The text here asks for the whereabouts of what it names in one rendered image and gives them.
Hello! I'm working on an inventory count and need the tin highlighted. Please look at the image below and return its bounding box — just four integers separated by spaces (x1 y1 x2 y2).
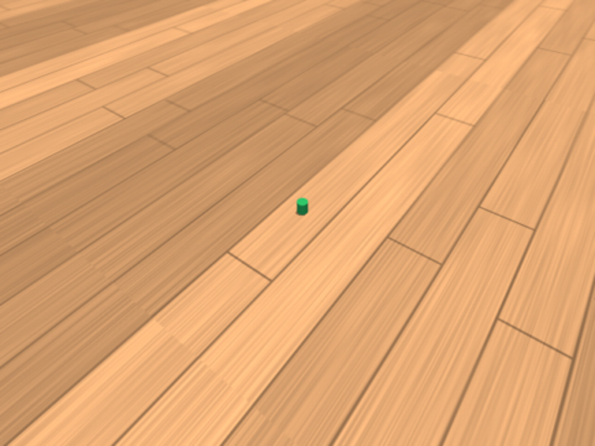
297 198 308 215

